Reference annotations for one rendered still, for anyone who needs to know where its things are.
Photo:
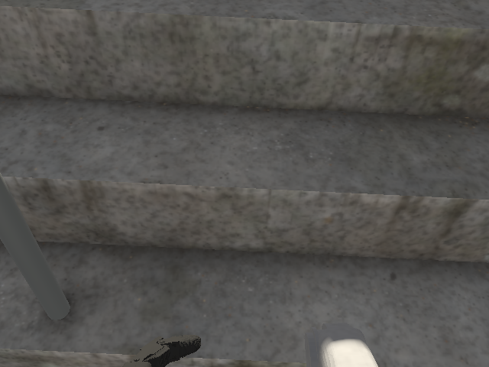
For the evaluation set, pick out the left robot hand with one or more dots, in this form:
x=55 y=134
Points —
x=160 y=352

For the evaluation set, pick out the robot right thigh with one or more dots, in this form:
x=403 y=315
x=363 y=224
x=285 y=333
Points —
x=337 y=345

